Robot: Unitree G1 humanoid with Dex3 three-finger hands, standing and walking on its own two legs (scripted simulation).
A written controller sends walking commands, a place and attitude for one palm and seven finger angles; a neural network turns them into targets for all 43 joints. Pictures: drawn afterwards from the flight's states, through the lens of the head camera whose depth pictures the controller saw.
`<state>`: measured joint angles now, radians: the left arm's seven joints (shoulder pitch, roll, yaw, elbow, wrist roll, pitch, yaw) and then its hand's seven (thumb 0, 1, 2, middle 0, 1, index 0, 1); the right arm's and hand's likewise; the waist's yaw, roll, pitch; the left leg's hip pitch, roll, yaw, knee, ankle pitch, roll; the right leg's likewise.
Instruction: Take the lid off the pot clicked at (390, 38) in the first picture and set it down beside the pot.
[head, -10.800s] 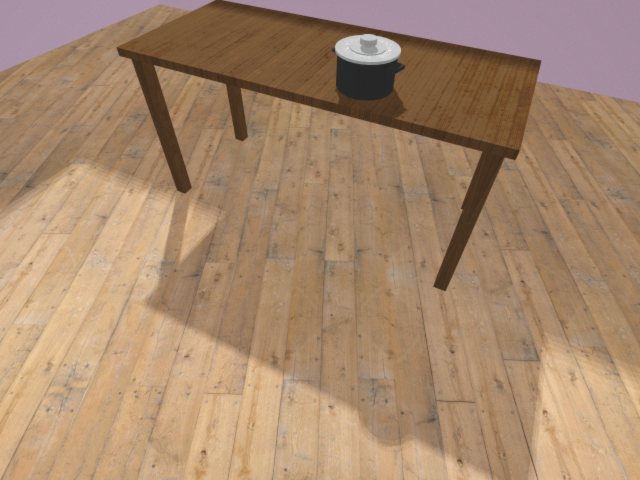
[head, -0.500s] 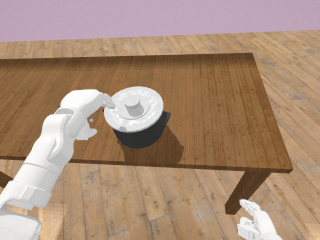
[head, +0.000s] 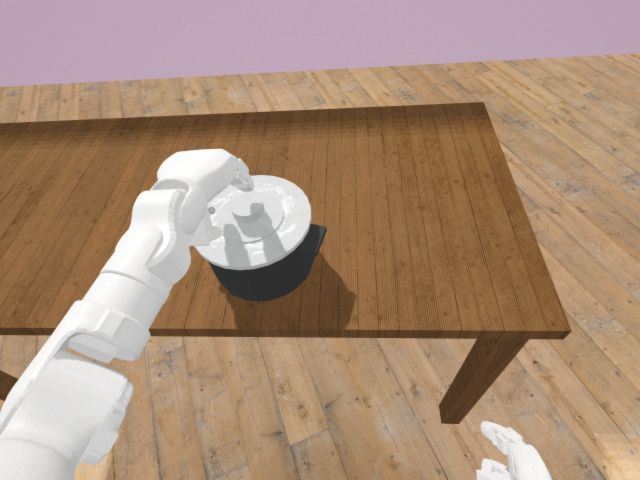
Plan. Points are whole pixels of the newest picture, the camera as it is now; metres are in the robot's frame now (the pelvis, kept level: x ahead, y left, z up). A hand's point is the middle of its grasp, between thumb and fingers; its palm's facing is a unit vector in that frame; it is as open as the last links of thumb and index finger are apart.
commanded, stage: move the open hand above the knob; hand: left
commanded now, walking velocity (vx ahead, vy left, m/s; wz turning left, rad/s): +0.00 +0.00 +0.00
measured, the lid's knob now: (247, 207) +0.49 +0.12 +0.05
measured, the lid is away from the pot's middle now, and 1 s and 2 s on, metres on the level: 0.00 0.00 0.00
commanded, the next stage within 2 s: lower the open fingers around the knob in 0.94 s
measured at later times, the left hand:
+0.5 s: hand (235, 187) +0.47 +0.12 +0.11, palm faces -0.30 -0.05 -0.95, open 10.1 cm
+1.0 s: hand (232, 193) +0.45 +0.12 +0.11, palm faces -0.28 -0.04 -0.96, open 10.1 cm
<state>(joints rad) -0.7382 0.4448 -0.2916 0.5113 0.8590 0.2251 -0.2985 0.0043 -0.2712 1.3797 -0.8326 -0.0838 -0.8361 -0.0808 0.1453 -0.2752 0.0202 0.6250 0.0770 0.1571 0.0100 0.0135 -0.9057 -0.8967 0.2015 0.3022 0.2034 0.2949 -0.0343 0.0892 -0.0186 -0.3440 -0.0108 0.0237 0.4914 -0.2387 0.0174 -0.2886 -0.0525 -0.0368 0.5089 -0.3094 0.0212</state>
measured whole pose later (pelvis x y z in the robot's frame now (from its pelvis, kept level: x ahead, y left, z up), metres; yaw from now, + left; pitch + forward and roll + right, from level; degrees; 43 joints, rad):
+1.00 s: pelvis +0.00 +0.00 +0.00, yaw -1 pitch +7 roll +0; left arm -0.90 0.36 -0.32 0.73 0.88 0.23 -0.27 0.00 -0.27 1.38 -0.83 -0.08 -0.84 -0.08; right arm 0.15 -0.26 0.02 0.65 0.07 0.16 0.01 0.01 -0.91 -0.90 0.20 0.30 0.20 0.29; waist -0.04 0.07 -0.05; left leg -0.37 -0.01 0.03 0.49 -0.24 0.02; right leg -0.32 -0.05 -0.03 0.50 -0.30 0.03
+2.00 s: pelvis +0.00 +0.00 +0.00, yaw -2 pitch +9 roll +0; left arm -0.89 0.34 -0.31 0.90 0.91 0.20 -0.19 0.00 -0.27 1.38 -0.83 -0.09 -0.83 -0.08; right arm 0.20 -0.25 0.00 0.67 0.07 0.17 -0.02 0.01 -0.91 -0.90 0.20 0.30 0.20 0.30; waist -0.06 0.07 -0.07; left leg -0.42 0.01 0.05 0.51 -0.25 0.02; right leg -0.37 -0.03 -0.01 0.52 -0.30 0.02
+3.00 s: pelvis +0.00 +0.00 +0.00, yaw -2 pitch +9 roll +0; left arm -0.87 0.33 -0.30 0.88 0.91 0.21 -0.17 0.00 0.14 0.97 -0.58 -0.92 -0.66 -0.95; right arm 0.21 -0.25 0.00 0.68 0.07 0.16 -0.02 0.01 -0.91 -0.90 0.20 0.30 0.20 0.29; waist -0.07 0.07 -0.08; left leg -0.41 0.01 0.05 0.51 -0.25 0.02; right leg -0.37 -0.03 0.00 0.51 -0.30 0.02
